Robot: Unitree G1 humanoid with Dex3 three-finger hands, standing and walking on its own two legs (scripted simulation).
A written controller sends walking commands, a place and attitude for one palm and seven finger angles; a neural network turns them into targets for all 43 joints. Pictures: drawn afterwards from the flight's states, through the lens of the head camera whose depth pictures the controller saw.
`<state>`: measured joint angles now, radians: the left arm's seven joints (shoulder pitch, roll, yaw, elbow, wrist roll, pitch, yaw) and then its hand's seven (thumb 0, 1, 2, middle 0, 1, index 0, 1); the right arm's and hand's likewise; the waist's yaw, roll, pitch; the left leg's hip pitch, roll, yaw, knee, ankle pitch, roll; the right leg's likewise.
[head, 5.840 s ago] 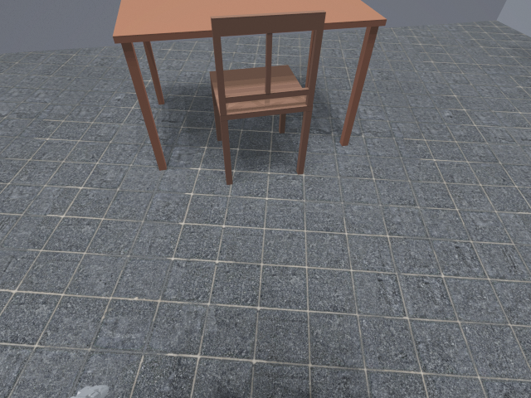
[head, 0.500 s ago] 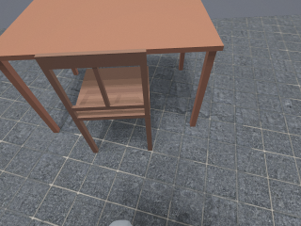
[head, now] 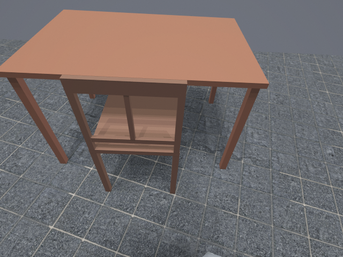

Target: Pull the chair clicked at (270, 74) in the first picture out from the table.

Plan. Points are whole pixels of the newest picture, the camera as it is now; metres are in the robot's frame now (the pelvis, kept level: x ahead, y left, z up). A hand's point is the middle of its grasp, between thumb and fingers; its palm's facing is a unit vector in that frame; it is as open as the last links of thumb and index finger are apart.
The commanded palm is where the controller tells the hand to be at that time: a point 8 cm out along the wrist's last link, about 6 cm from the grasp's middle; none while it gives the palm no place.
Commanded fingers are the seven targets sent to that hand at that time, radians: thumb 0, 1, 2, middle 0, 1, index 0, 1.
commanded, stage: take the last steps up to it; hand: left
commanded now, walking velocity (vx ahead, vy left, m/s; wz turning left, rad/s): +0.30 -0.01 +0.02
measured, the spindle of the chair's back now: (130, 118) +0.65 +0.20 -0.13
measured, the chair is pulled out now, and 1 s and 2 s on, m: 0.00 0.00 0.00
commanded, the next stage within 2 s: come to a stop and stand still in 0.46 s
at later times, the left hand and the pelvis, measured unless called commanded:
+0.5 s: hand out of the picture +0.16 +0.12 -0.16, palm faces +0.07 -0.98 -0.20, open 7.2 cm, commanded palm none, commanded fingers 0.00 0.90 0.90 -0.20 -0.30 -0.20 -0.30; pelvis +0.15 -0.06 +0.00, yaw +2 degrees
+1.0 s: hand (112, 243) +0.20 +0.17 -0.19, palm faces +0.05 -0.97 -0.22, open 7.4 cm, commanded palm none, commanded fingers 0.00 0.90 0.90 -0.20 -0.30 -0.20 -0.30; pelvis +0.18 -0.03 +0.00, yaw -1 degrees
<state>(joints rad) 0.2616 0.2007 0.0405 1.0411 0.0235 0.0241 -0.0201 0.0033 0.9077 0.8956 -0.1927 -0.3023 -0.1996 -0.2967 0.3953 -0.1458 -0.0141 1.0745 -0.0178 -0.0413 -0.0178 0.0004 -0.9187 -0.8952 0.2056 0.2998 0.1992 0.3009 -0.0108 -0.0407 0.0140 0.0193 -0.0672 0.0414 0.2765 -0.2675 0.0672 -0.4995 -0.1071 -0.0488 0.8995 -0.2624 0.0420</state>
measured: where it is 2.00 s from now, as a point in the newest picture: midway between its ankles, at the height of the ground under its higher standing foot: outside the picture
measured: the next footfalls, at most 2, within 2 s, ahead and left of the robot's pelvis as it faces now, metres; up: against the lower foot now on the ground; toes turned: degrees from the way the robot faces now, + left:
right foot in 0.16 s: +0.18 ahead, -0.14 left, +0.00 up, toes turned -7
left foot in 0.66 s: +0.29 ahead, +0.08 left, +0.00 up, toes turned +6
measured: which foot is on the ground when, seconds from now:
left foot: down 0.00-0.18, up 0.20-0.64, down 0.66-1.00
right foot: up 0.00-0.14, down 0.16-0.70, up 0.72-1.00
